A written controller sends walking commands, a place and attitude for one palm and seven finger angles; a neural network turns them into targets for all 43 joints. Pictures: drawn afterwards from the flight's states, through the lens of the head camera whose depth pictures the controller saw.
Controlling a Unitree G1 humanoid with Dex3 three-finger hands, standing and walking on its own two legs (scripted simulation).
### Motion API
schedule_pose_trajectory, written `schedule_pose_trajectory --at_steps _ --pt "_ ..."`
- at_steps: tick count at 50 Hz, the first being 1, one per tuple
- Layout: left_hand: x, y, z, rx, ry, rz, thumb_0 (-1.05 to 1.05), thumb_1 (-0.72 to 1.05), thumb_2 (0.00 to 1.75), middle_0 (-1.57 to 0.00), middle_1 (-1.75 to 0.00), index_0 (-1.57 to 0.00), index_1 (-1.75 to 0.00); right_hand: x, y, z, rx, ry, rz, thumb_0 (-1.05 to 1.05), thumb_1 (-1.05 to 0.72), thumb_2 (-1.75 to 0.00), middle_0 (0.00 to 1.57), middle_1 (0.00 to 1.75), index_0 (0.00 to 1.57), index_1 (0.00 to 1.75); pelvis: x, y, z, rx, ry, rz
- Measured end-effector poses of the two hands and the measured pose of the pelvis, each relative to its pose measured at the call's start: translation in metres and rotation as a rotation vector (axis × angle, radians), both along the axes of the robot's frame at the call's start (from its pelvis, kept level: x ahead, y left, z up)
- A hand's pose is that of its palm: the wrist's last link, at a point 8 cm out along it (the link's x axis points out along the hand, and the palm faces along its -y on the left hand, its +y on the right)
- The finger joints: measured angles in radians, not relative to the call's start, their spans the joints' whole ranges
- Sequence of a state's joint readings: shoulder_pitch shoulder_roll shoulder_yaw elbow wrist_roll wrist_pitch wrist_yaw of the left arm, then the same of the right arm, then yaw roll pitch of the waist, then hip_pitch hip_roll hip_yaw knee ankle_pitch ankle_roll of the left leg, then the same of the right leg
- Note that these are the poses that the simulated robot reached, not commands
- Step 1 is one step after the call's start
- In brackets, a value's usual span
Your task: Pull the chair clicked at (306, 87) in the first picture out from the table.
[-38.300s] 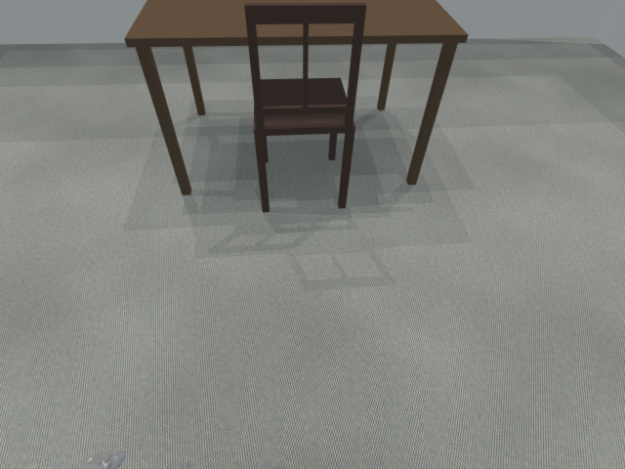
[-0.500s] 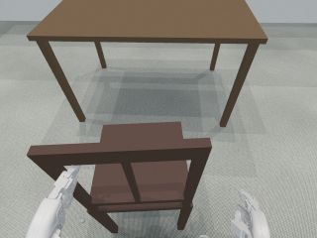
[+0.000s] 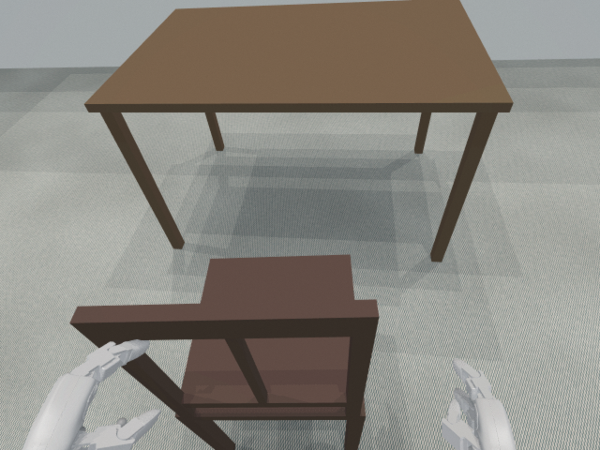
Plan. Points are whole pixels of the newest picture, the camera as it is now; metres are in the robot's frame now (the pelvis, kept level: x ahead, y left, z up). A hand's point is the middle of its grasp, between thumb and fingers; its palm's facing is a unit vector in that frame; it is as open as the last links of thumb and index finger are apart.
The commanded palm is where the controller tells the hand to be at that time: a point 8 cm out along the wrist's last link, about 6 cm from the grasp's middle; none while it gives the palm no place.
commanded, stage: draw the hand back to the body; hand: left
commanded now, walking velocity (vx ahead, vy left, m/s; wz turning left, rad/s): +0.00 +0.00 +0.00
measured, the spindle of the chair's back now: (250, 370) +0.25 +0.13 -0.10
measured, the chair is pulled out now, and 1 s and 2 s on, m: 0.59 0.59 0.59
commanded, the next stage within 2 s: step back with the hand held close in 0.52 s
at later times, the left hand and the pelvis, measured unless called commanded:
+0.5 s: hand (57, 345) +0.17 +0.25 +0.16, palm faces +0.43 -0.79 -0.44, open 7.3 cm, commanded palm +0.12 +0.30 +0.18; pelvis -0.03 +0.00 +0.00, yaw -1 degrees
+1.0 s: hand (24, 343) +0.17 +0.29 +0.16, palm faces +0.33 -0.77 -0.55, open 7.4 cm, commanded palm +0.11 +0.33 +0.18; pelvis -0.04 +0.04 +0.00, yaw -2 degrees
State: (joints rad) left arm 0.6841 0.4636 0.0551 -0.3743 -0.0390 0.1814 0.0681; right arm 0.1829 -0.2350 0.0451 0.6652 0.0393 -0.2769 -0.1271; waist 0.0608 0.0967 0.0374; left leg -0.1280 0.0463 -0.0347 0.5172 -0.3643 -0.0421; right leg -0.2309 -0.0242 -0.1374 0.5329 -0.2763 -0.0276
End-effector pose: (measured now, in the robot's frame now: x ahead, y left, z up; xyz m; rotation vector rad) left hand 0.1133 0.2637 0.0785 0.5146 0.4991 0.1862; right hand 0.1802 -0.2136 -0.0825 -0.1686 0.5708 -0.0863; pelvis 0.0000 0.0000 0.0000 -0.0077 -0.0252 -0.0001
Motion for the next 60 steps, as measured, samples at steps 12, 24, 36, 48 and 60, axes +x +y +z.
schedule_pose_trajectory --at_steps 12,24,36,48,60 --pt "-0.001 0.025 0.080 0.194 -0.323 0.113 0.01 0.74 0.82 -0.19 -0.27 -0.56 -0.43 0.004 -0.004 -0.010 0.012 0.030 0.052 0.01 -0.91 -0.90 0.20 0.30 0.20 0.30 -0.005 -0.007 0.002 0.009 -0.030 0.020" --pt "0.016 0.025 0.105 0.110 -0.628 0.110 0.00 0.88 0.89 -0.20 -0.30 -0.26 -0.32 -0.015 -0.011 0.006 0.053 -0.005 -0.041 0.01 -0.91 -0.90 0.20 0.30 0.21 0.30 -0.026 -0.005 0.004 0.011 -0.045 -0.014" --pt "0.002 0.046 0.120 0.164 -0.707 0.092 0.01 0.88 0.90 -0.21 -0.30 -0.22 -0.30 -0.058 -0.015 -0.001 -0.021 0.091 -0.072 0.01 -0.91 -0.90 0.20 0.30 0.20 0.30 -0.038 0.008 0.004 -0.001 -0.038 -0.023" --pt "0.021 0.058 0.101 0.173 -0.594 -0.045 0.01 0.88 0.90 -0.21 -0.30 -0.21 -0.30 -0.089 0.002 -0.001 -0.036 0.185 -0.170 0.01 -0.91 -0.90 0.20 0.30 0.20 0.30 -0.044 0.036 0.005 0.017 0.032 -0.038" --pt "-0.003 0.069 0.103 0.177 -0.667 0.012 0.01 0.88 0.90 -0.21 -0.30 -0.22 -0.30 -0.080 0.020 0.001 -0.033 0.152 -0.120 0.01 -0.91 -0.90 0.20 0.30 0.21 0.30 -0.057 0.036 -0.002 0.013 0.032 -0.026"
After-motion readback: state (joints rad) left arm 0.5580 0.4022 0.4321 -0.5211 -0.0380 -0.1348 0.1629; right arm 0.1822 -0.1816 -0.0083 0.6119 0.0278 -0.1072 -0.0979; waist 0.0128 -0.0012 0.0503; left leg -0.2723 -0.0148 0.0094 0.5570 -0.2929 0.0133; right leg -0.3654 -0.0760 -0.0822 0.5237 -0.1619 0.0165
